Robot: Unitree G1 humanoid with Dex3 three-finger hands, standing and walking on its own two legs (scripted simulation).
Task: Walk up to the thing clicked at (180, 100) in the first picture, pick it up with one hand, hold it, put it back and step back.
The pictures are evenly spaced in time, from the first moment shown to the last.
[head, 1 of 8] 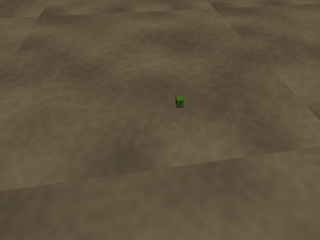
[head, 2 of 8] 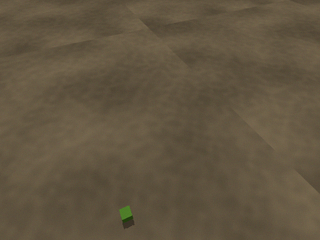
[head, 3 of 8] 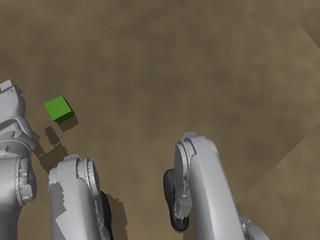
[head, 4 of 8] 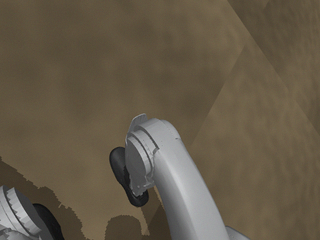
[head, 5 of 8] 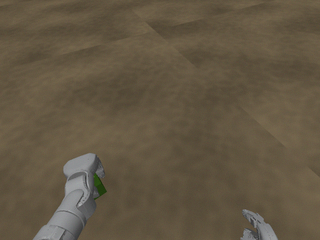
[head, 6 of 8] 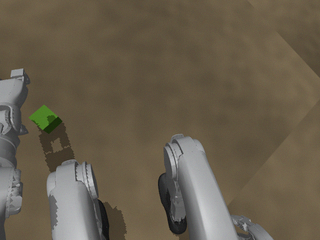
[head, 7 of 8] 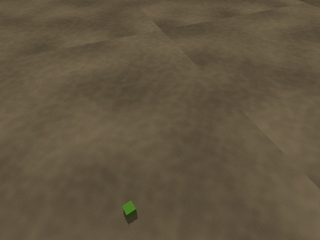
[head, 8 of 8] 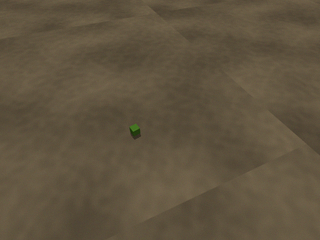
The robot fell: no
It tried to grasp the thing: yes
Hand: left
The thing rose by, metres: 0.67
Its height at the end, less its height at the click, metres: +0.00
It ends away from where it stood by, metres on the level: 0.02
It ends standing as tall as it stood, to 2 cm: yes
